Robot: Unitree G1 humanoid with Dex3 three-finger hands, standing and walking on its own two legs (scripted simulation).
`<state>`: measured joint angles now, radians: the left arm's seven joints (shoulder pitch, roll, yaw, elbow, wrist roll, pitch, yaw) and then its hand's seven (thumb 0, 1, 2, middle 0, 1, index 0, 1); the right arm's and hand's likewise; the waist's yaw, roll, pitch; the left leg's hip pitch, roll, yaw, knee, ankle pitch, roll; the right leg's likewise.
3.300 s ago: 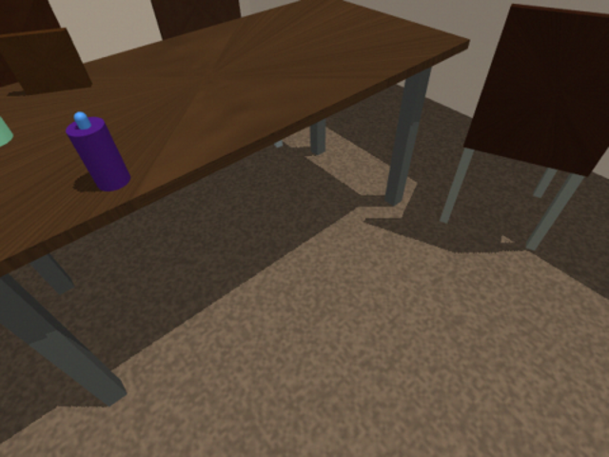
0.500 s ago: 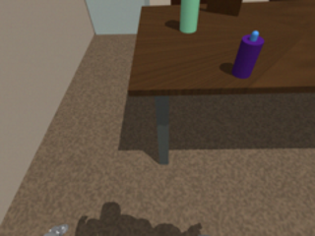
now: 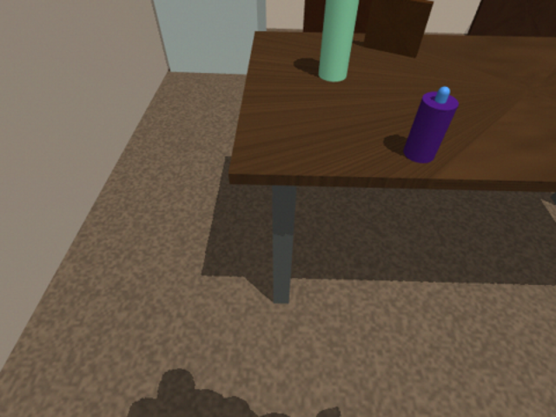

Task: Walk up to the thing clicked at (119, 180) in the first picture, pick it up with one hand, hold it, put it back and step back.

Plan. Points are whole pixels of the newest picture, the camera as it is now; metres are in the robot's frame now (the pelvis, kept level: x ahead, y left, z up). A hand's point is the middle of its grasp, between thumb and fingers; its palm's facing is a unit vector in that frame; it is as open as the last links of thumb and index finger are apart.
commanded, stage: walk up
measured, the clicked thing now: (431, 123) +0.66 -0.29 +0.07
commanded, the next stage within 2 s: stand in 0.66 s
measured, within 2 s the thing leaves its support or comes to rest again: neither
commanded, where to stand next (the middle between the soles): +0.05 +0.00 m, yaw -4 degrees
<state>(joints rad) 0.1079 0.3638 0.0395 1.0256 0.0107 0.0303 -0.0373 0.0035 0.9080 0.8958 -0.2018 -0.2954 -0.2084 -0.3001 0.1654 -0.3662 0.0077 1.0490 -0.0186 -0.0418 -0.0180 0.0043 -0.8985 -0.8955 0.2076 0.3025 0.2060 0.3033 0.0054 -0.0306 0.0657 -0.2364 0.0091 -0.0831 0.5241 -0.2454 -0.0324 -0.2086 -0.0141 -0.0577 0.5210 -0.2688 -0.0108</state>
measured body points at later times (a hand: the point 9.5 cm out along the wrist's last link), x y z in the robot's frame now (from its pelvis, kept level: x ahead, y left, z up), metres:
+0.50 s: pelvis +0.01 +0.00 +0.01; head +0.02 +0.01 +0.46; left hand +0.08 +0.31 -0.13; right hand +0.11 -0.30 -0.11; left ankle +0.03 +0.14 -0.73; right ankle +0.01 -0.11 -0.73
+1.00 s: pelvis +0.01 +0.00 +0.01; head +0.02 +0.00 +0.46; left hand +0.10 +0.30 -0.12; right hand +0.09 -0.29 -0.12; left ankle +0.03 +0.14 -0.73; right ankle +0.01 -0.11 -0.73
